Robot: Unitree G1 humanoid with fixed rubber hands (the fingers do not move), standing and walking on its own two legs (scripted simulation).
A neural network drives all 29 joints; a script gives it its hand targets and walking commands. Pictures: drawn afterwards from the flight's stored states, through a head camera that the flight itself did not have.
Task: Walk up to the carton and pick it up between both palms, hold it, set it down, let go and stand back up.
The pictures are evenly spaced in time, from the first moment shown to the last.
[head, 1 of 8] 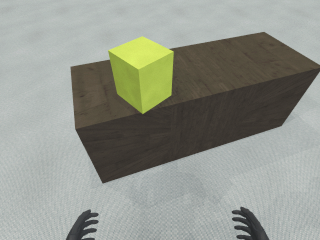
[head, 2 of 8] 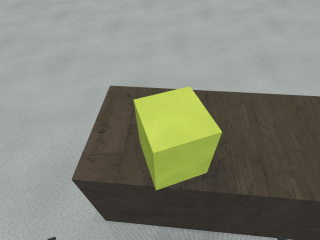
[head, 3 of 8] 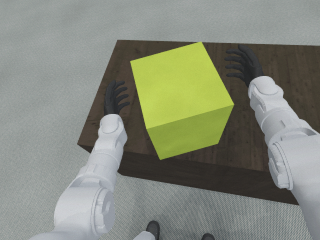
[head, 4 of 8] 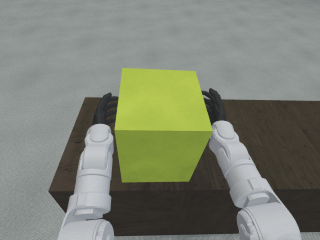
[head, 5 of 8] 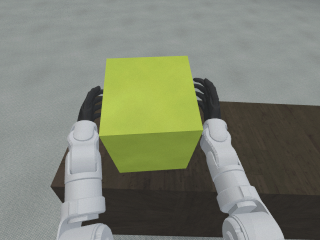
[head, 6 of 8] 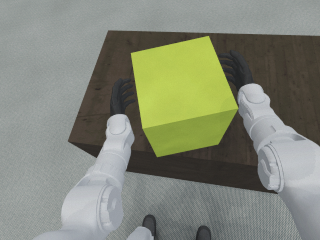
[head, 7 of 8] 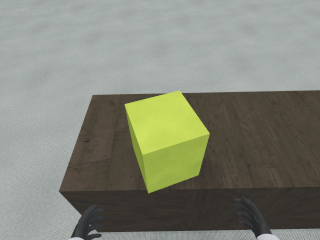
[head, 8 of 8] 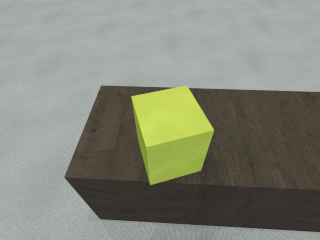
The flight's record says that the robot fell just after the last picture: no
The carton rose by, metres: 0.23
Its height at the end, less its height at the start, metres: +0.00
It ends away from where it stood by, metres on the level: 0.02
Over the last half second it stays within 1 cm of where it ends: yes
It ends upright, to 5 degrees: yes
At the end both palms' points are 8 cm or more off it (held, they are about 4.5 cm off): yes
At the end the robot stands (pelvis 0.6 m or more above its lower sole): yes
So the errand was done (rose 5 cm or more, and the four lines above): yes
